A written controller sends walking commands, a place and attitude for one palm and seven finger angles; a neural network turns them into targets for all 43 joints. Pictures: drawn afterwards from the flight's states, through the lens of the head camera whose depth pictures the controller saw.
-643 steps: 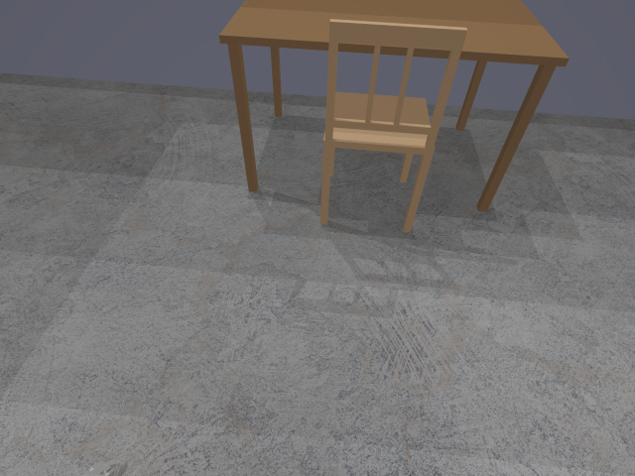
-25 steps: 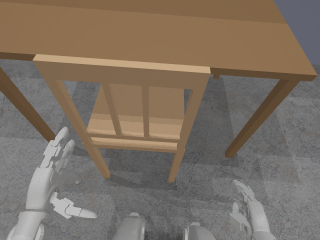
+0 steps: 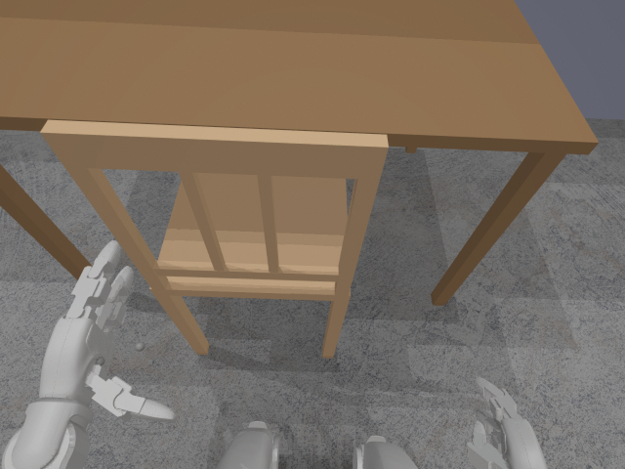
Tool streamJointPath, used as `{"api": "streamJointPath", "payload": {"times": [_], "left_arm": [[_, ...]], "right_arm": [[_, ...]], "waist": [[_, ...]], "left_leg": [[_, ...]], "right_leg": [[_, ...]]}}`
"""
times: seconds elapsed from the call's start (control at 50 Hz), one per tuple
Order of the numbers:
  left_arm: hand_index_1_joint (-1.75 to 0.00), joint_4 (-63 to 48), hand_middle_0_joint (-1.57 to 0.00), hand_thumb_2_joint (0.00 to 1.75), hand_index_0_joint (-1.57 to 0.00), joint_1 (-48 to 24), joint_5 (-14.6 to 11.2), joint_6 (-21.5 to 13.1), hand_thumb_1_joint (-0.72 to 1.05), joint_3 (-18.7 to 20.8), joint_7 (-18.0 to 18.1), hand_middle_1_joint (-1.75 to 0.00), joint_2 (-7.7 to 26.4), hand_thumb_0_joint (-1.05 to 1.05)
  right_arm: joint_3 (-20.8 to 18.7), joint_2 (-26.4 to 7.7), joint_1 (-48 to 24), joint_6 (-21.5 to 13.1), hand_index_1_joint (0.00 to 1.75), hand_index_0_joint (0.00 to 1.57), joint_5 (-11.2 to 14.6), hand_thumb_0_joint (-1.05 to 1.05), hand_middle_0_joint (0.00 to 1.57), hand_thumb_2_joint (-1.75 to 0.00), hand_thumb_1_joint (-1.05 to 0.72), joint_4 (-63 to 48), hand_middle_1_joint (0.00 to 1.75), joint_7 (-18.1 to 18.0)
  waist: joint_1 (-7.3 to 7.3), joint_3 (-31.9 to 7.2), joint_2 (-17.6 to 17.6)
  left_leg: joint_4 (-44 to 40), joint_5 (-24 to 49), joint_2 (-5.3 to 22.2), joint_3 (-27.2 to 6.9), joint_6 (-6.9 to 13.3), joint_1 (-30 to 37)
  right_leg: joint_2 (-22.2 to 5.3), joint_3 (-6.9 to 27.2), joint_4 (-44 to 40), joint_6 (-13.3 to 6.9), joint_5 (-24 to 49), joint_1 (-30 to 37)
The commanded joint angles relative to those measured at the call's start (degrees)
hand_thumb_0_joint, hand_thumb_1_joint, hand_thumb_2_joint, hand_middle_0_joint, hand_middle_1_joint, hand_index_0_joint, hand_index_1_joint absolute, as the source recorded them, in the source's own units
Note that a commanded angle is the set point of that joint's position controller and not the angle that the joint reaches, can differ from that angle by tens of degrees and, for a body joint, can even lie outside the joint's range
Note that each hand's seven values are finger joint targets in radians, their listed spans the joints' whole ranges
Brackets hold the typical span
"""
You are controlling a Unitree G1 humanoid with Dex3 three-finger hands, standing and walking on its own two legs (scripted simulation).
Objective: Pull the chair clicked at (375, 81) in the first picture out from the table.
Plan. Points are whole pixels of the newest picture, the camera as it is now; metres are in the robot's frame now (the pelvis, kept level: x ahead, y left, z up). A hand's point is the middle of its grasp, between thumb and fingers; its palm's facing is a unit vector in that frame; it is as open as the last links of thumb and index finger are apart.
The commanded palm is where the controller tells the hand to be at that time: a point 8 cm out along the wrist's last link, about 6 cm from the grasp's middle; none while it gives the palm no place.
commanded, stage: raise the hand toward the chair's back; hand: left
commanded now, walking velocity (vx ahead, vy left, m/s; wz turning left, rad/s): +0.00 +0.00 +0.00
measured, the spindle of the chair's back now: (206, 225) +0.46 +0.19 -0.03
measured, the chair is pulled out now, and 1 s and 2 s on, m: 0.00 0.00 0.00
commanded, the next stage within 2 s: aim the fingers beside a spindle in 0.24 s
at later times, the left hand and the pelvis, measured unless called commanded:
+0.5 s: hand (152, 351) +0.24 +0.19 +0.04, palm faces +0.04 -1.00 -0.06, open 16.9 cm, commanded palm +0.22 +0.24 +0.04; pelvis +0.00 -0.01 -0.01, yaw +0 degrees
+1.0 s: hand (169, 326) +0.28 +0.19 +0.02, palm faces +0.03 -1.00 -0.05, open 16.9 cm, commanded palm +0.26 +0.24 +0.02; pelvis -0.01 -0.01 -0.02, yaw -1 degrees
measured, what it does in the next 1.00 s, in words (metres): stands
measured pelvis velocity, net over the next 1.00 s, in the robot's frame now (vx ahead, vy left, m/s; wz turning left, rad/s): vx -0.01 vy -0.01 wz -0.01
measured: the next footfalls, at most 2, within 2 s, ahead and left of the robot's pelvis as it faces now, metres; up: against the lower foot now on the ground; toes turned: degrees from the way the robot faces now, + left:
none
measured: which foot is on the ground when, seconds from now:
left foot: down 0.00-1.00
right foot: down 0.00-1.00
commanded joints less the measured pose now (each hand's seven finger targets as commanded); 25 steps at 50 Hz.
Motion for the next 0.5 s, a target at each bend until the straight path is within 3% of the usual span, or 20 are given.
{"api": "streamJointPath", "payload": {"times": [0.0,0.08,0.16,0.32,0.38,0.42,0.48], "left_arm": [[-0.08,-11.6,-0.06,0.3,-0.06,-3.9,-1.1,-4.5,-0.5,5.0,0.2,-0.08,7.9,0.0],[-0.08,-12.3,-0.06,0.3,-0.06,-4.0,-0.8,-4.8,-0.5,4.9,0.1,-0.08,8.1,0.0],[-0.08,-10.7,-0.06,0.3,-0.06,-4.2,-1.2,-4.3,-0.5,4.4,-0.6,-0.08,7.1,0.0],[-0.08,-11.4,-0.06,0.3,-0.06,-5.3,-1.5,-4.2,-0.5,5.3,-1.1,-0.08,8.5,0.0],[-0.08,-10.8,-0.06,0.3,-0.06,-5.5,-1.3,-4.5,-0.5,3.7,-1.1,-0.08,6.7,0.0],[-0.08,-9.1,-0.06,0.3,-0.06,-6.6,-1.4,-4.5,-0.5,4.5,-1.2,-0.08,7.4,0.0],[-0.08,-9.4,-0.06,0.3,-0.06,-8.3,-1.1,-5.0,-0.5,3.4,-1.4,-0.08,6.6,0.0]], "right_arm": [[-2.9,-7.8,-2.7,-3.5,0.3,0.2,0.2,0.0,0.2,-0.9,-0.9,-8.5,0.3,-0.4],[-2.7,-7.6,-2.7,-3.6,0.3,0.2,0.1,0.0,0.2,-0.9,-0.9,-8.5,0.3,-0.5],[-2.6,-7.4,-2.9,-3.4,0.3,0.2,0.2,0.0,0.2,-0.9,-0.9,-8.3,0.3,-0.6],[-2.3,-7.2,-3.3,-3.7,0.3,0.2,0.2,0.0,0.2,-0.9,-0.9,-8.5,0.3,-1.0],[-2.4,-7.1,-3.2,-3.9,0.3,0.2,0.1,0.0,0.2,-0.9,-0.9,-8.3,0.3,-0.9],[-2.4,-7.3,-3.3,-3.8,0.3,0.2,-0.1,0.0,0.2,-0.9,-0.9,-7.9,0.3,-1.0],[-2.3,-7.2,-3.5,-4.1,0.3,0.2,0.1,0.0,0.2,-0.9,-0.9,-8.1,0.3,-0.9]], "waist": [[0.56,-13.2,1.6],[0.78,-14.3,3.0],[0.34,-13.4,0.9],[0.67,-13.4,1.7],[0.41,-13.9,1.5],[0.21,-13.0,-0.3],[0.36,-12.8,1.9]], "left_leg": [[-9.7,13.4,-1.9,-1.8,0.2,10.8],[-9.2,14.1,-2.0,-1.5,0.3,10.8],[-8.4,13.8,-2.1,-1.3,0.4,9.5],[-7.9,12.8,-2.1,-1.3,0.4,9.2],[-7.3,13.2,-2.2,-1.2,0.4,8.9],[-6.7,12.7,-2.2,-1.4,0.4,7.4],[-6.7,11.3,-2.3,-1.1,0.3,7.4]], "right_leg": [[1.9,2.3,-8.5,0.0,10.3,6.2],[1.8,2.9,-8.3,0.0,11.4,7.2],[1.7,3.9,-8.7,0.2,12.3,7.7],[1.8,4.8,-8.9,0.1,10.9,7.9],[1.6,4.6,-8.1,0.3,12.0,7.2],[1.7,4.9,-7.9,0.3,11.4,6.7],[1.6,5.0,-7.7,0.1,9.7,5.5]]}}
